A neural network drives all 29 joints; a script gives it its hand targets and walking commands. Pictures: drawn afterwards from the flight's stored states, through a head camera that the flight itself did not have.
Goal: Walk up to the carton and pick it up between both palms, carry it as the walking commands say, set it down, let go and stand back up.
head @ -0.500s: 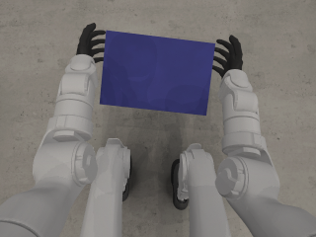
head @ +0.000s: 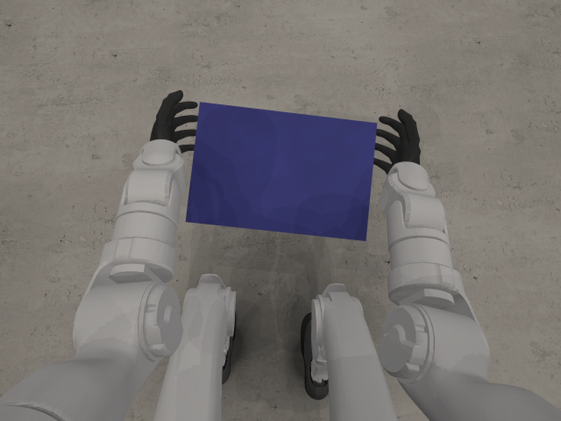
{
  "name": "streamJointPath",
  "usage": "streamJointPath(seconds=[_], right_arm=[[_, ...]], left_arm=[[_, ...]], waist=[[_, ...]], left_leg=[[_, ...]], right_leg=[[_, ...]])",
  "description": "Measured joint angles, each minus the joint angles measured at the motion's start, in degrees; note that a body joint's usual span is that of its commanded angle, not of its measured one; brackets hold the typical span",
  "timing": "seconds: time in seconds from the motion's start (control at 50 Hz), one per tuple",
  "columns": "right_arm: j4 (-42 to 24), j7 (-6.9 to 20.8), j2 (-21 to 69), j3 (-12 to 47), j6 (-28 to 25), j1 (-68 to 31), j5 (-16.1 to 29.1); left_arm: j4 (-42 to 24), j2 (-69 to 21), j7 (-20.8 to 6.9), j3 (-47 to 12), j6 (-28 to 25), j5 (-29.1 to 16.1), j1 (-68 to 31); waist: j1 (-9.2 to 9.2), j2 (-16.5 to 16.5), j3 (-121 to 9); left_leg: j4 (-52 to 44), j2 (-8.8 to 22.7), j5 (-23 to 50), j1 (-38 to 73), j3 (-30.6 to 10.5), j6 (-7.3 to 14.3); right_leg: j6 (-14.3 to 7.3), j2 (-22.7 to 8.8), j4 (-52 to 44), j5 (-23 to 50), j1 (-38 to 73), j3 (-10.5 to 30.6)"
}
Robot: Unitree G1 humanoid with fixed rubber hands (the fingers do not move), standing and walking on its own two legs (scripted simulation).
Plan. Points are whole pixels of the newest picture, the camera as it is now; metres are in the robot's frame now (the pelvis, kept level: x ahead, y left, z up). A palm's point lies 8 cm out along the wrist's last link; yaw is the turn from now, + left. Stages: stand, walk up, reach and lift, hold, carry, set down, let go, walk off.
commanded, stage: reach and lift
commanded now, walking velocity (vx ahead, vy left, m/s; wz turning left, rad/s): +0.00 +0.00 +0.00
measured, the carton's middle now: (280, 178) +0.45 +0.01 -0.14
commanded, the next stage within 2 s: none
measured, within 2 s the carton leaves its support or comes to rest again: neither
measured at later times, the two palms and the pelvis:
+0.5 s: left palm (147, 133) +0.44 +0.18 +0.02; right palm (432, 158) +0.43 -0.15 +0.03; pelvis +0.02 +0.00 +0.07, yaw +0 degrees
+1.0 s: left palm (113, 110) +0.42 +0.18 +0.10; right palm (481, 140) +0.42 -0.16 +0.12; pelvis +0.04 +0.01 +0.14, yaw +1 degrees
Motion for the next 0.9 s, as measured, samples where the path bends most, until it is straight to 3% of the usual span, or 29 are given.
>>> streamJointPath(seconds=[0.18,0.58,0.9], right_arm=[[-0.4,1.6,0.6,0.2,0.2,3.2,-0.6],[-2.6,2.4,2.5,0.4,0.1,10.3,-1.5],[-5.7,9.0,3.4,-0.5,1.6,14.8,-4.4]], left_arm=[[-0.3,-0.9,-0.5,0.4,-0.3,0.5,3.1],[-2.8,-3.8,-0.6,0.3,-0.8,1.1,10.6],[-6.2,-5.3,-3.6,1.9,0.3,3.1,15.5]], waist=[[0.15,0.3,-0.9],[0.03,0.7,-1.7],[-0.53,0.7,0.7]], left_leg=[[-4.5,0.0,0.3,5.9,-0.1,-0.1],[-15.6,-0.1,2.1,19.5,-0.1,0.2],[-26.8,-0.3,5.0,33.2,-0.2,0.3]], right_leg=[[-0.1,0.0,-4.7,0.5,5.9,0.0],[-0.1,-0.3,-16.4,2.8,19.6,0.1],[-0.2,-0.6,-28.0,6.0,33.4,0.2]])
